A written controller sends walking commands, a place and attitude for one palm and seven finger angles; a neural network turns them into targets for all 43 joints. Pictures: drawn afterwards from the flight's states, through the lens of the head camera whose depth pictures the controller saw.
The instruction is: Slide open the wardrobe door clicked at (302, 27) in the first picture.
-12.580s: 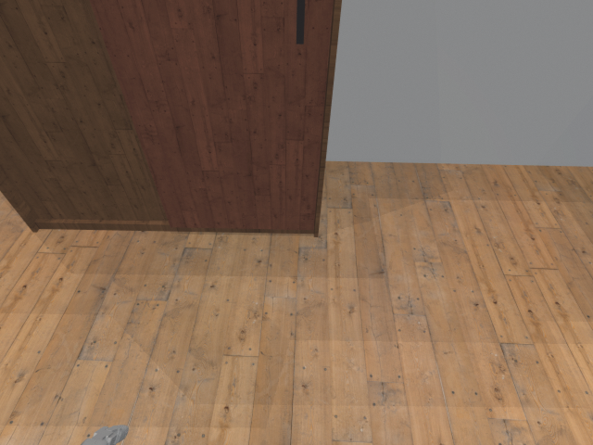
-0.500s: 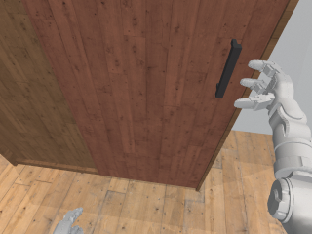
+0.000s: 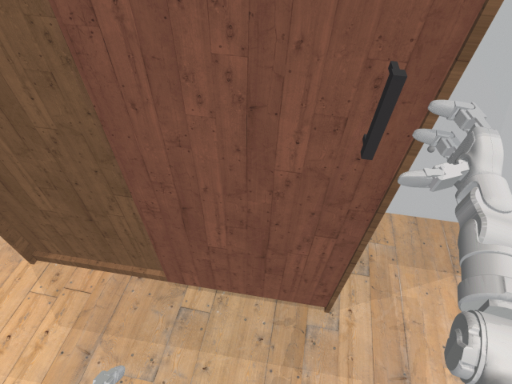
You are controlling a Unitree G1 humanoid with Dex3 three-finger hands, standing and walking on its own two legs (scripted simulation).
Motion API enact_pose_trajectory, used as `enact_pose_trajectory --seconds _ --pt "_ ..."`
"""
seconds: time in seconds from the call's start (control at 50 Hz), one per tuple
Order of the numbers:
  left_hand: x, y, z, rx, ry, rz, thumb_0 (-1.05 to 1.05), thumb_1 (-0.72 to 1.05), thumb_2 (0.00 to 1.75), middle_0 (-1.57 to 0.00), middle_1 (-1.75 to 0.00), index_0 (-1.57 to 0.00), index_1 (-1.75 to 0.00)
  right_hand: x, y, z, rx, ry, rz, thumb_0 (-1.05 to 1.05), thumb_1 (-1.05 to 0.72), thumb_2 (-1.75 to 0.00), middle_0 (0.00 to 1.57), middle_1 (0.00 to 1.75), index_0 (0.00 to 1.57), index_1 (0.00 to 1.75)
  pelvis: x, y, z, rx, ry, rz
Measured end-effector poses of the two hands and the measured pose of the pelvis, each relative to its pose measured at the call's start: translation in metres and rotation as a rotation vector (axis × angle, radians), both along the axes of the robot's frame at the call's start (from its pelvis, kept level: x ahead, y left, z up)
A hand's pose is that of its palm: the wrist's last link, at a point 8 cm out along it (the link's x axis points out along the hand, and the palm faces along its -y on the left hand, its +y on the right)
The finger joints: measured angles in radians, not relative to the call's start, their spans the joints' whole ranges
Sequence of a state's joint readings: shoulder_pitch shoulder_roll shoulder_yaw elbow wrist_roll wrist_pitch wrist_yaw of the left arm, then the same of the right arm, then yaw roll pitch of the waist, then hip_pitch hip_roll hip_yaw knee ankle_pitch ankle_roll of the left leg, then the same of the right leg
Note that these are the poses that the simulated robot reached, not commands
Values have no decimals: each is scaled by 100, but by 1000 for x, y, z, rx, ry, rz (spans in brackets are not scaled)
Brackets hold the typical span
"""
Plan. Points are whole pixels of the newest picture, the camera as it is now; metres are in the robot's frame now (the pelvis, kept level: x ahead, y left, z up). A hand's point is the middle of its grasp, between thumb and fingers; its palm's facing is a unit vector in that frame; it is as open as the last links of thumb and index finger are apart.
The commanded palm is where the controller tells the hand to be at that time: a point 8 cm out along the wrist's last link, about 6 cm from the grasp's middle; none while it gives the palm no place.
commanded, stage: move the hooked fingers beside the handle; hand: right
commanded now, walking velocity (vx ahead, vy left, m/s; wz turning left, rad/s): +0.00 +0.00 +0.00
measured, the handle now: (379, 112) +0.52 -0.14 +0.18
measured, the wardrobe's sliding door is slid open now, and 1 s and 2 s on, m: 0.00 0.00 0.00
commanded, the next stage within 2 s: feel for the door with the fingertips in 0.68 s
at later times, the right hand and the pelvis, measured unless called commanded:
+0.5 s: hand (428, 146) +0.45 -0.21 +0.18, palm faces +0.08 +1.00 +0.00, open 14.0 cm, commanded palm +0.41 -0.25 +0.18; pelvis +0.00 -0.01 +0.00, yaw +0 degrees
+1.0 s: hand (414, 144) +0.44 -0.18 +0.18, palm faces +0.04 +1.00 +0.03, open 14.0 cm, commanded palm +0.41 -0.23 +0.18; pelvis +0.00 +0.00 +0.00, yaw -1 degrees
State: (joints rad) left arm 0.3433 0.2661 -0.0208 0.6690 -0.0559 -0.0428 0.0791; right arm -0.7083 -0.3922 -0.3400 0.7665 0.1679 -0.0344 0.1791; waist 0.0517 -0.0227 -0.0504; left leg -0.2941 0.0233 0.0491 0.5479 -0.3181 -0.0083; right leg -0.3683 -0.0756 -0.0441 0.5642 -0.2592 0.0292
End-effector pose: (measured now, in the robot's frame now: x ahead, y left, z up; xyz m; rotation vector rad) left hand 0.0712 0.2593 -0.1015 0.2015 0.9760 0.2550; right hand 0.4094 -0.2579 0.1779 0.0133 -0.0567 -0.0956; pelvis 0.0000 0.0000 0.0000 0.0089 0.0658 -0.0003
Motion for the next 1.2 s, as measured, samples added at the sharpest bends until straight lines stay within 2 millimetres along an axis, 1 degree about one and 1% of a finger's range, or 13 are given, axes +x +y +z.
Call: enact_pose_trajectory --seconds 0.06,0.1,0.18,0.22,0.36,0.5,0.6,0.68,0.78,0.82,0.92,1.06,1.2 --pt "3 -1 1 6 -6 -9 1 91 90 -20 -30 -20 -30 3 0 10 -8 -20 13 -2 50 -30 29 120 30 120 -1 0 0 4 0 -7" --pt "5 -2 1 7 -8 -14 1 91 90 -20 -30 -20 -30 8 0 11 -10 7 26 -2 50 -30 30 120 30 120 -2 -1 -1 5 4 -12" --pt "6 -3 0 7 -10 -17 1 91 90 -20 -30 -20 -30 15 1 4 -1 84 38 -1 50 -30 30 120 30 120 -3 -4 -1 5 18 -13" --pt "5 -4 0 4 -10 -16 1 91 90 -20 -30 -20 -30 16 3 1 1 88 39 -1 50 -30 29 120 30 120 -3 -5 -1 4 23 -10" --pt "3 -8 0 -9 -11 -6 1 91 90 -20 -30 -20 -30 12 9 4 16 -10 29 -2 50 -30 30 120 30 120 3 -7 -1 1 16 4" --pt "5 -10 -1 -17 -6 -1 1 91 90 -20 -30 -20 -30 11 -1 -2 -14 54 11 -2 50 -30 30 120 30 120 4 -7 0 2 11 4" --pt "12 -10 -1 -17 -13 -18 1 91 90 -20 -30 -20 -30 3 2 5 -3 8 24 -2 50 -30 29 120 30 120 6 -7 0 2 6 -2" --pt "22 -10 1 -14 -32 -33 1 91 90 -20 -30 -20 -30 3 6 9 11 2 32 -2 50 -30 29 120 30 120 6 -5 0 2 0 -9" --pt "31 -8 5 -11 -58 -38 1 91 90 -20 -30 -20 -30 5 3 0 8 73 14 -1 50 -30 30 120 30 120 5 -3 0 1 2 -10" --pt "32 -7 6 -10 -65 -38 1 91 90 -20 -30 -20 -30 3 3 -2 -2 75 8 -1 50 -30 30 120 30 120 4 -2 0 1 3 -9" --pt "32 -6 4 -9 -61 -48 1 91 90 -20 -30 -20 -30 -1 14 5 -5 8 36 -2 50 -30 29 120 30 120 4 -2 0 2 -2 -15" --pt "27 -6 1 -14 -43 -42 1 91 90 -20 -30 -20 -30 9 31 2 8 55 47 -2 50 -30 30 120 30 120 2 0 0 1 2 -17" --pt "16 -8 -4 -37 -24 -29 1 91 90 -20 -30 -20 -30 12 51 1 11 38 49 -2 50 -30 30 120 30 120 2 0 0 -2 2 -9"
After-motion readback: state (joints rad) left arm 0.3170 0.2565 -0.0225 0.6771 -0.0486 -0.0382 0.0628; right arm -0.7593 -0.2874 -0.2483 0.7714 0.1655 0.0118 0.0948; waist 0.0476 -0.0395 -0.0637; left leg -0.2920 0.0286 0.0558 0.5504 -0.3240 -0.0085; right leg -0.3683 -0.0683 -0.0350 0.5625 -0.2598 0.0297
